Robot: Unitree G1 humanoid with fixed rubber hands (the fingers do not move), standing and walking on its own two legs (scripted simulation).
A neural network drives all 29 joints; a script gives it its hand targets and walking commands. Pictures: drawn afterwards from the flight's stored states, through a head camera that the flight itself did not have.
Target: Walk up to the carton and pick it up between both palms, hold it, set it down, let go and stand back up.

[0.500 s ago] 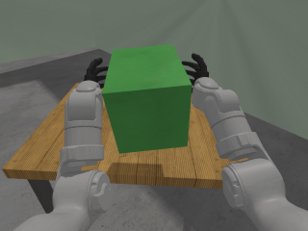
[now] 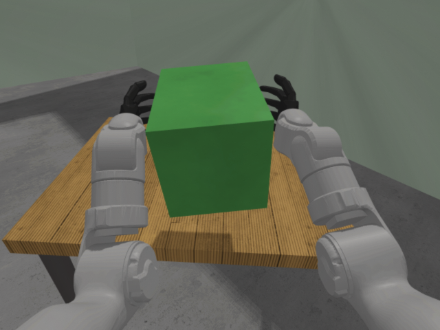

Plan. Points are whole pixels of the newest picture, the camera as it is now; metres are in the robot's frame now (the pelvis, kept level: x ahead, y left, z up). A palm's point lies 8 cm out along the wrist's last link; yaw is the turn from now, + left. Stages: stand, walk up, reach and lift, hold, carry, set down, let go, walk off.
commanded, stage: hold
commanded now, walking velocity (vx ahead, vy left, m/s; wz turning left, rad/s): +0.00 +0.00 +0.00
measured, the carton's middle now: (211, 134) +0.39 +0.00 +0.25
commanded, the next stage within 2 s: set down in 0.38 s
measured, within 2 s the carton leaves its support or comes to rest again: neither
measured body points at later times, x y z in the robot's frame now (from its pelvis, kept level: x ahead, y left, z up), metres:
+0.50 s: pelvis +0.00 +0.00 +0.00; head -0.08 +0.02 +0.44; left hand +0.38 +0.14 +0.28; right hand +0.38 -0.12 +0.29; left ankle +0.02 +0.12 -0.75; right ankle +0.01 -0.10 -0.75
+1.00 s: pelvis +0.00 +0.01 +0.00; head -0.05 +0.05 +0.45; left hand +0.43 +0.15 +0.26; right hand +0.40 -0.11 +0.24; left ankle +0.02 +0.12 -0.75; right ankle +0.01 -0.10 -0.75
